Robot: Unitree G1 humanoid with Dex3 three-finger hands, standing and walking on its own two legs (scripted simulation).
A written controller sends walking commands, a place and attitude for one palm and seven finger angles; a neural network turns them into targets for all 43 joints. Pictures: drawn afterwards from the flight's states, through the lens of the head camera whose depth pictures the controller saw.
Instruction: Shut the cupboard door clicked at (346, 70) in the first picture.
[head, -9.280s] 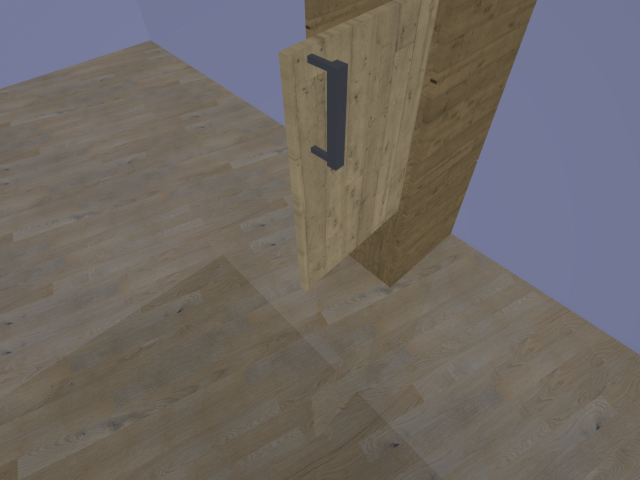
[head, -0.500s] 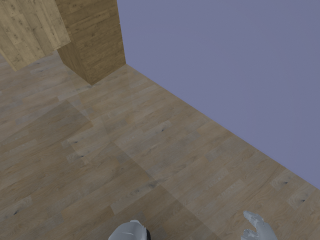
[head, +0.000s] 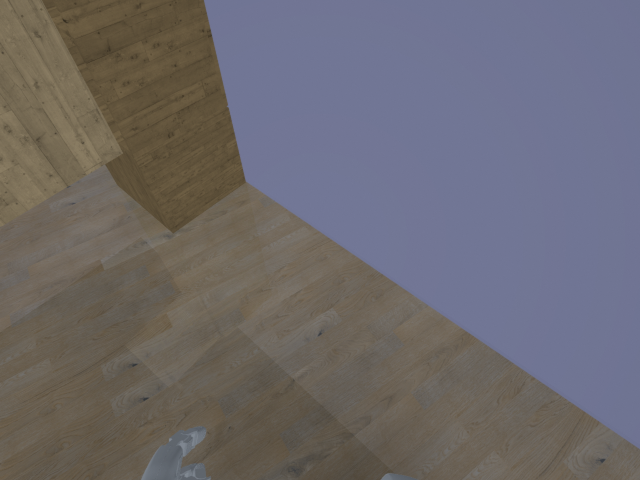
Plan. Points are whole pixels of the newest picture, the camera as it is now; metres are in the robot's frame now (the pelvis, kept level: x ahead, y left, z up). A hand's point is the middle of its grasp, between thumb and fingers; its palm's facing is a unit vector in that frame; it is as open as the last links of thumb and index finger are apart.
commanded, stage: walk to a spot facing it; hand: left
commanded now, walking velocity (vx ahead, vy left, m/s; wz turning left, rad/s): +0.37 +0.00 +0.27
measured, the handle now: out of the picture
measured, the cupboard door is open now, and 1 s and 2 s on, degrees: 93 93 93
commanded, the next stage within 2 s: turn to face it in 0.74 s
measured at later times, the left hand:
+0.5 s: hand out of the picture +0.15 +0.22 -0.18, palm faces +0.19 -0.97 -0.14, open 7.4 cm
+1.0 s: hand (222, 248) +0.55 +0.20 -0.15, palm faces +0.08 -0.98 -0.20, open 7.4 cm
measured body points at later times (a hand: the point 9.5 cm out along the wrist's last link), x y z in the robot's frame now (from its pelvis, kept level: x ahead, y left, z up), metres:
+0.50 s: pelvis +0.23 +0.06 +0.00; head +0.26 +0.08 +0.45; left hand +0.14 +0.27 -0.16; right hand +0.37 -0.17 -0.13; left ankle +0.28 +0.15 -0.73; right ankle +0.14 -0.09 -0.63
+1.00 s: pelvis +0.45 +0.02 +0.00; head +0.50 +0.00 +0.45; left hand +0.54 +0.25 -0.13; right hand +0.40 -0.20 -0.16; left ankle +0.34 +0.13 -0.64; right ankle +0.50 -0.07 -0.73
